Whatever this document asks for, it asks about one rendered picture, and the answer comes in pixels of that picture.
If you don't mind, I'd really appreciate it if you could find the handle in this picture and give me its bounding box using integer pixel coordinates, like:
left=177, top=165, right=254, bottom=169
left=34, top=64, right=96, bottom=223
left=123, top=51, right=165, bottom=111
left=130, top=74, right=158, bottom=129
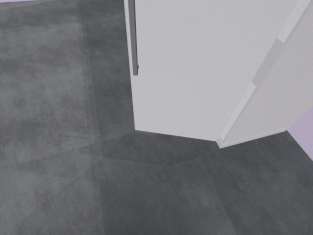
left=128, top=0, right=139, bottom=76

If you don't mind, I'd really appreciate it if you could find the fridge door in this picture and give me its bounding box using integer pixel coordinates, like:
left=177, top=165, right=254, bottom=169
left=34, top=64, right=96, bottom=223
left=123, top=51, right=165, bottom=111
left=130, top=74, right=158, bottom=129
left=123, top=0, right=298, bottom=142

